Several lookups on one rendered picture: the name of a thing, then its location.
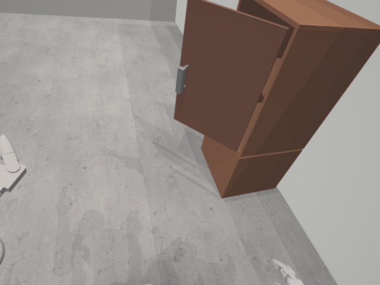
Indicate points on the robot right hand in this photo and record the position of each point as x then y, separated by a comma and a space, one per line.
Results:
286, 273

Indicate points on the handle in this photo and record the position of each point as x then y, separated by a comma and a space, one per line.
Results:
181, 79

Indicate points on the robot left hand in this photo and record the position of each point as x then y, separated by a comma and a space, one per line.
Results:
12, 172

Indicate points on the cupboard door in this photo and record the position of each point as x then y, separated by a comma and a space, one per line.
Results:
230, 56

